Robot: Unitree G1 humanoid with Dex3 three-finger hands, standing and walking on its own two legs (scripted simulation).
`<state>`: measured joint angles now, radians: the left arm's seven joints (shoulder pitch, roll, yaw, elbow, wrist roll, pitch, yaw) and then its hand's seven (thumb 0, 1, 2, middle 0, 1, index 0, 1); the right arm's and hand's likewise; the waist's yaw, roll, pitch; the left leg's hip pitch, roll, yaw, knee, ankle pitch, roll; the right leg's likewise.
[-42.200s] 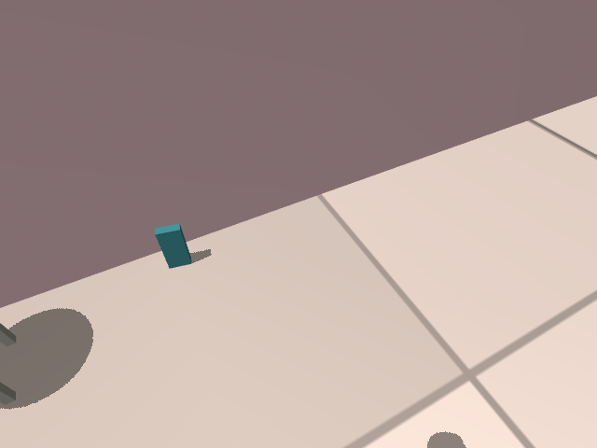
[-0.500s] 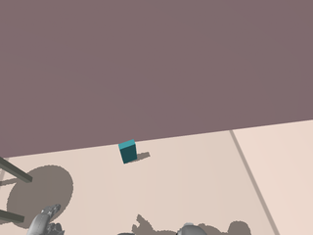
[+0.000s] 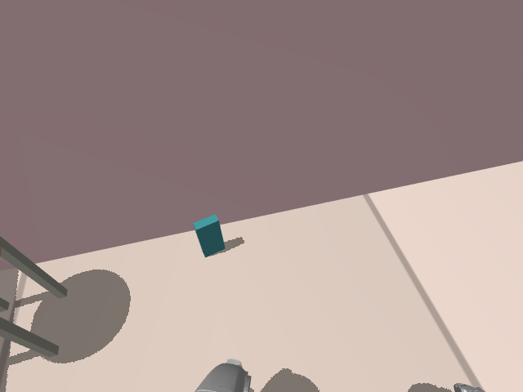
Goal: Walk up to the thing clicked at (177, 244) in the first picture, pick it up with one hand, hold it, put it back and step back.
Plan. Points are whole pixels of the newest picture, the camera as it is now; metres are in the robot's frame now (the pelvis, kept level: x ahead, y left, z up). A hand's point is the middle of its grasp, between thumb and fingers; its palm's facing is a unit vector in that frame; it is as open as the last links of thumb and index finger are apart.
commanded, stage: step back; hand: left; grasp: from the side
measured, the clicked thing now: (210, 236) +0.76 +0.29 -0.65
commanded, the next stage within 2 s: stand in 1.72 s
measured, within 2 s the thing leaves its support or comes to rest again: neither
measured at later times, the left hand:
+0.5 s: hand out of the picture -0.07 +0.25 -0.14, palm faces +0.05 -0.92 -0.38, open 7.4 cm
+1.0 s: hand out of the picture -0.26 +0.25 -0.14, palm faces +0.12 -0.91 -0.40, open 7.4 cm
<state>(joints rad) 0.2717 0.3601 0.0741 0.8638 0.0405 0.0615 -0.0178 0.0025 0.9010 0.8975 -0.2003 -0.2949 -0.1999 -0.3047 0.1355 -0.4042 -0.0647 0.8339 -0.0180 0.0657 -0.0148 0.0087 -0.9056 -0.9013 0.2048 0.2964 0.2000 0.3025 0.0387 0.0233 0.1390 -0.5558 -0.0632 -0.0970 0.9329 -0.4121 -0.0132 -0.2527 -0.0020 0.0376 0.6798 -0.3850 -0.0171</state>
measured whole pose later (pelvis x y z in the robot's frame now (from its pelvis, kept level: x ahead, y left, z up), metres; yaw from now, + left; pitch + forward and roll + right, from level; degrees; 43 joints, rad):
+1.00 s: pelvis -0.27 -0.04 +0.01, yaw +7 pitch -3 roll +1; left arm 0.25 0.42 0.07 0.97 0.02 0.02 -0.01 0.00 0.90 0.90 -0.20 -0.29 -0.20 -0.30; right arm 0.28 -0.35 -0.05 0.99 -0.05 -0.01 0.02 0.01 -0.91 -0.90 0.20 0.30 0.20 0.30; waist 0.00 -0.03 0.07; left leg -0.22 -0.03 -0.02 0.56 -0.30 0.04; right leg -0.39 -0.01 0.04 0.85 -0.43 -0.01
